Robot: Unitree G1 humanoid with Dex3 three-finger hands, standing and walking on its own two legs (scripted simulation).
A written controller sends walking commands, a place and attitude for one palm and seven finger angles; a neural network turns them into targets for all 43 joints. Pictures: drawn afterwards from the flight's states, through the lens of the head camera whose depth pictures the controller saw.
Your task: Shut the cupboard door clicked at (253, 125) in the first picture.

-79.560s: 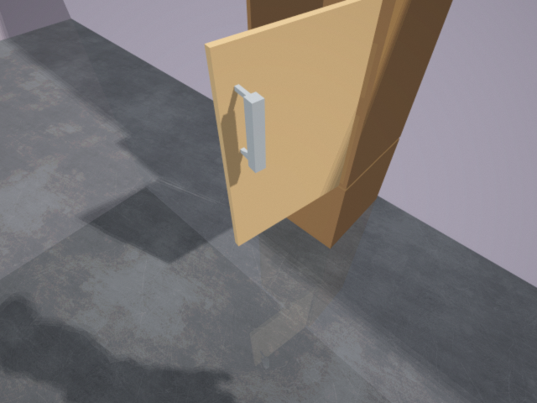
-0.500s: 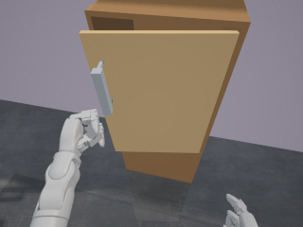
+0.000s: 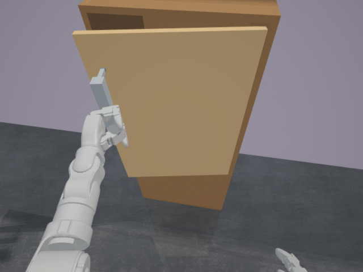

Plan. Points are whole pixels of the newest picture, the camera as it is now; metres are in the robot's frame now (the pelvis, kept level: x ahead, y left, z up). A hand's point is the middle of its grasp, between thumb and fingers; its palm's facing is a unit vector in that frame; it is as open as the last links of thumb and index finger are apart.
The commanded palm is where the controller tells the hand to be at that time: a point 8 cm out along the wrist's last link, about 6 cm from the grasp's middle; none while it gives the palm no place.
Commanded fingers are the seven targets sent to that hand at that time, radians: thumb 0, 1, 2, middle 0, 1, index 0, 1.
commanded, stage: bring the fist close to the handle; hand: left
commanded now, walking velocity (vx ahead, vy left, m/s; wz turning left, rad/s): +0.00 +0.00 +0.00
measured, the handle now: (109, 102) +0.50 +0.20 +0.11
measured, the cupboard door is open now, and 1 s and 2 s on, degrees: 11 6 0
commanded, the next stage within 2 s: push the door shut along its arc in 0.30 s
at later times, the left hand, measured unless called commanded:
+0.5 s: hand (121, 131) +0.39 +0.15 +0.11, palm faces +0.02 -1.00 -0.02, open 3.1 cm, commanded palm +0.37 +0.20 +0.11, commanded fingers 0.00 0.90 0.90 -1.30 -1.50 -1.30 -1.50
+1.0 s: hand (122, 108) +0.45 +0.15 +0.12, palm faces -0.10 -0.99 -0.03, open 3.1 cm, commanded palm +0.45 +0.19 +0.11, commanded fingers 0.00 0.90 0.90 -1.30 -1.50 -1.30 -1.50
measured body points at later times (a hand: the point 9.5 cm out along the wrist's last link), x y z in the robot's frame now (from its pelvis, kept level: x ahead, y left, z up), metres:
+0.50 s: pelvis +0.00 +0.00 +0.00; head +0.01 -0.02 +0.45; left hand +0.38 +0.20 +0.12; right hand +0.13 -0.25 -0.11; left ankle +0.02 +0.12 -0.72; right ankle +0.00 -0.10 -0.72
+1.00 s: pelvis -0.01 +0.01 -0.01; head +0.04 +0.01 +0.44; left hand +0.45 +0.21 +0.13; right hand +0.05 -0.25 -0.13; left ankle +0.02 +0.12 -0.72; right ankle +0.00 -0.10 -0.72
